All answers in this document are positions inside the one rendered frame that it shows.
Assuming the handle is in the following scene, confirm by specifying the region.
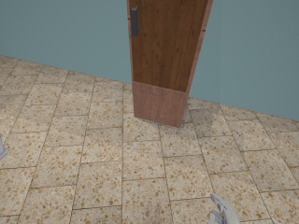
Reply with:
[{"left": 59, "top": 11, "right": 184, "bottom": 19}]
[{"left": 131, "top": 6, "right": 139, "bottom": 37}]

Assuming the right robot hand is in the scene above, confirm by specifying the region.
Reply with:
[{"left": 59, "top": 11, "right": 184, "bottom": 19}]
[{"left": 206, "top": 193, "right": 240, "bottom": 224}]

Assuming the cupboard door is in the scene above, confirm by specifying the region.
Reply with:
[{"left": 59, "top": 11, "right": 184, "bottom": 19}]
[{"left": 129, "top": 0, "right": 208, "bottom": 92}]

